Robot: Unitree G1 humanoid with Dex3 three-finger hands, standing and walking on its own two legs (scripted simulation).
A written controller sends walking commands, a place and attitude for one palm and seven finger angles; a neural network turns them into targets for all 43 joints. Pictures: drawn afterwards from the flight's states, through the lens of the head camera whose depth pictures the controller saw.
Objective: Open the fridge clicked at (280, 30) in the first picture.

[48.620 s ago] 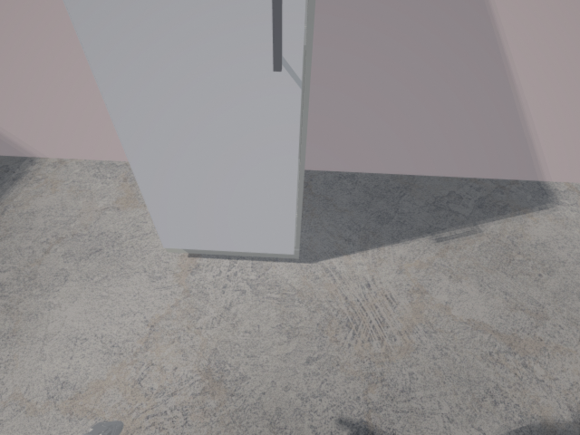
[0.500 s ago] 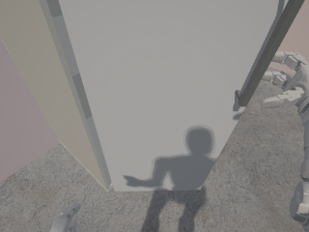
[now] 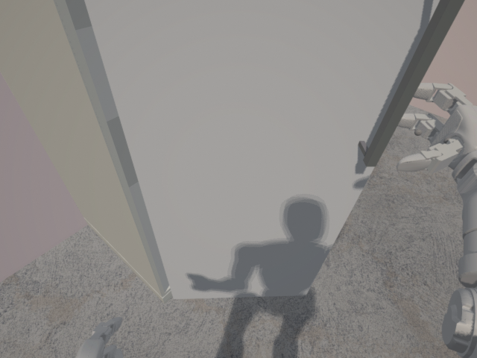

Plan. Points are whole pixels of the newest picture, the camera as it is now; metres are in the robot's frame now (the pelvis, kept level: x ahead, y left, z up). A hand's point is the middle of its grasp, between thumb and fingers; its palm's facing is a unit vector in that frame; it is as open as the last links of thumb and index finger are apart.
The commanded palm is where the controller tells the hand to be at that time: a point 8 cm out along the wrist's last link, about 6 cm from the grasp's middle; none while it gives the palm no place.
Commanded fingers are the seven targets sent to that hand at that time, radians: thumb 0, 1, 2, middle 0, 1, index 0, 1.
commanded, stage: move the hooked fingers beside the handle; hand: right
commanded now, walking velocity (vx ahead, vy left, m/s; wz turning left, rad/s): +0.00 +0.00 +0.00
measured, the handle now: (397, 90) +0.49 -0.21 +0.25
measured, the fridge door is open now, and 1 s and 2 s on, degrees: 47 47 47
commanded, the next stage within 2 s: none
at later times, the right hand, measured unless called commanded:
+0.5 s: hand (427, 131) +0.41 -0.24 +0.23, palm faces -0.04 +1.00 -0.04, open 14.0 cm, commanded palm +0.39 -0.29 +0.23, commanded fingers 0.00 0.50 -0.30 0.30 1.20 0.30 1.20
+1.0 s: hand (440, 134) +0.40 -0.25 +0.23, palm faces -0.02 +1.00 -0.04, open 14.0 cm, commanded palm +0.38 -0.30 +0.23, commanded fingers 0.00 0.50 -0.30 0.30 1.20 0.30 1.20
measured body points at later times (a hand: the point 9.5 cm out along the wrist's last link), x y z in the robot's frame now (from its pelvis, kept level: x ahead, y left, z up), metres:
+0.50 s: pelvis +0.00 +0.00 +0.00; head -0.01 +0.01 +0.45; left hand +0.12 +0.27 -0.10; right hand +0.40 -0.29 +0.23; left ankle -0.03 +0.10 -0.74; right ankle +0.00 -0.09 -0.74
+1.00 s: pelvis +0.00 +0.01 +0.00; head -0.01 +0.02 +0.45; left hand +0.11 +0.27 -0.10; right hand +0.39 -0.31 +0.24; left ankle -0.03 +0.10 -0.74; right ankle +0.00 -0.09 -0.74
